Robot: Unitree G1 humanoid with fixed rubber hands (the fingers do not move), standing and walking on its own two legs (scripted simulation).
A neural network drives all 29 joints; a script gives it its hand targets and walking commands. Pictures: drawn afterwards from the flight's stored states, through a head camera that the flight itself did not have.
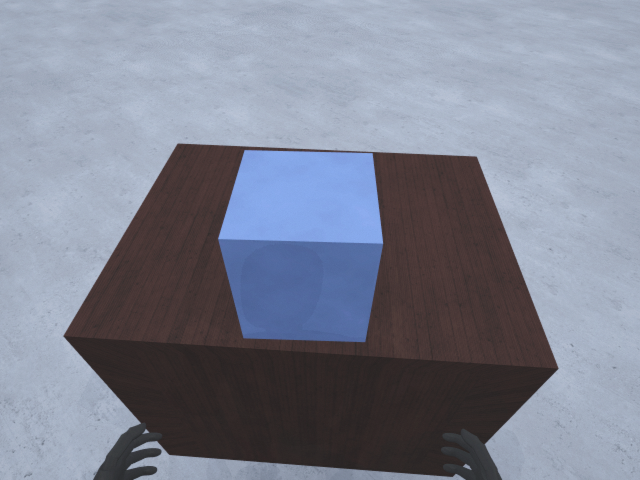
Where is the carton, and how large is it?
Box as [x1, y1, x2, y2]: [218, 150, 382, 341]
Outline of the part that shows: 245,150 218,238 243,337 364,341 382,247 382,237 372,153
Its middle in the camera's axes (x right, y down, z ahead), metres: -0.02 +0.02 +0.63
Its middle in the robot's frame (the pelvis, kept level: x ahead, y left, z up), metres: +0.47 +0.03 +0.01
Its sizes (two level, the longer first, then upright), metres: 0.202 0.196 0.237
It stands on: a pedestal, 0.66 m high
